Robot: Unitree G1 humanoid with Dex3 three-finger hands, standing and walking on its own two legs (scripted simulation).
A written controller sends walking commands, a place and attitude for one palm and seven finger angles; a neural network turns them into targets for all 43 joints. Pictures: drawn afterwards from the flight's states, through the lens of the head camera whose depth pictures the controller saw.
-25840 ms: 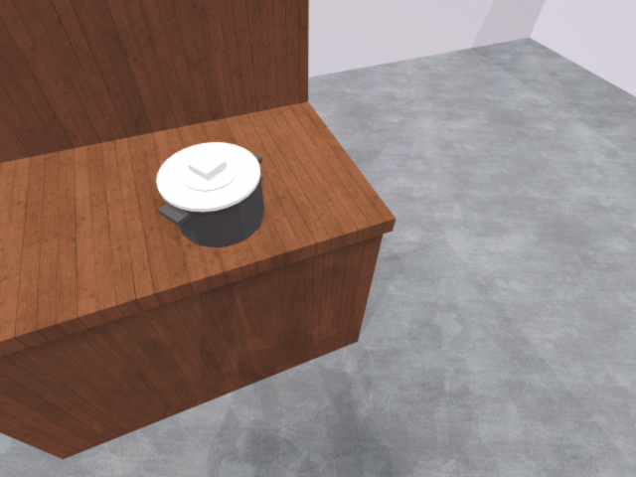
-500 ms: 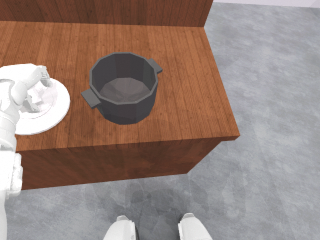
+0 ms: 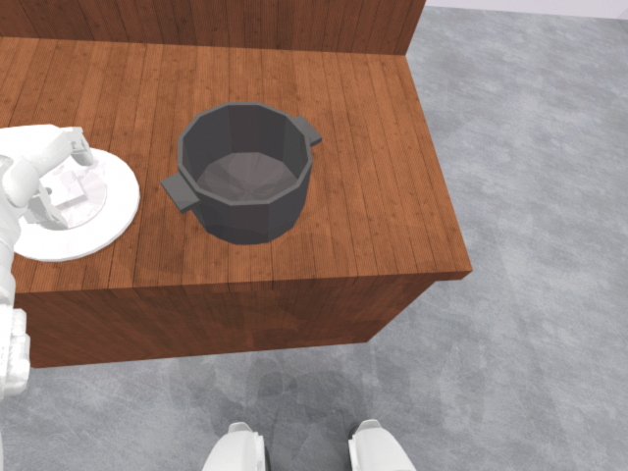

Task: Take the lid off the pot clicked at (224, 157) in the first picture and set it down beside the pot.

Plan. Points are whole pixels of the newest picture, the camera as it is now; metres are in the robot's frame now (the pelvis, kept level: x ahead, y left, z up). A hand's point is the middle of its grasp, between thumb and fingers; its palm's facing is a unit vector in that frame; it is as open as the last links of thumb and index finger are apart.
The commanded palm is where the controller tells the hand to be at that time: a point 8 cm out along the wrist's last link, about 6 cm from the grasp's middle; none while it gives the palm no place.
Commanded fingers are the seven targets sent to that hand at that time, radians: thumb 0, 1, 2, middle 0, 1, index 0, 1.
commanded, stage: raise the empty hand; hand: left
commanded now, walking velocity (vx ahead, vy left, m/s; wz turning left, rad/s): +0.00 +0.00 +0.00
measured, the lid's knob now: (61, 191) +0.49 +0.32 -0.03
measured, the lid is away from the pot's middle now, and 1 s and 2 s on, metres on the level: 0.25 0.25 0.25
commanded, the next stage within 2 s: draw the hand back to the body in 1.16 s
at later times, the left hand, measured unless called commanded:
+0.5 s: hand (29, 156) +0.47 +0.31 +0.07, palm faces -0.41 -0.09 -0.91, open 11.0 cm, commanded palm +0.50 +0.29 +0.12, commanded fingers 0.00 0.01 0.59 -0.33 -0.90 -0.33 -0.90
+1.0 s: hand (5, 120) +0.48 +0.31 +0.12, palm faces -0.40 -0.09 -0.91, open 11.0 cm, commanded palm +0.50 +0.30 +0.18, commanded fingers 0.00 0.01 0.59 -0.33 -0.90 -0.33 -0.90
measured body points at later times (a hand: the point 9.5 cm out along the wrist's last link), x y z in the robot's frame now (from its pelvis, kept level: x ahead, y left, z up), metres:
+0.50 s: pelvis +0.01 +0.00 +0.02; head +0.10 +0.03 +0.46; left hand +0.49 +0.31 +0.12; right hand +0.01 -0.28 -0.10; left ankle +0.02 +0.06 -0.68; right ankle +0.04 -0.22 -0.68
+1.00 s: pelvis +0.03 -0.01 +0.03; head +0.11 +0.00 +0.48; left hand +0.50 +0.31 +0.17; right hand +0.04 -0.30 -0.08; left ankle +0.02 +0.06 -0.68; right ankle +0.04 -0.22 -0.68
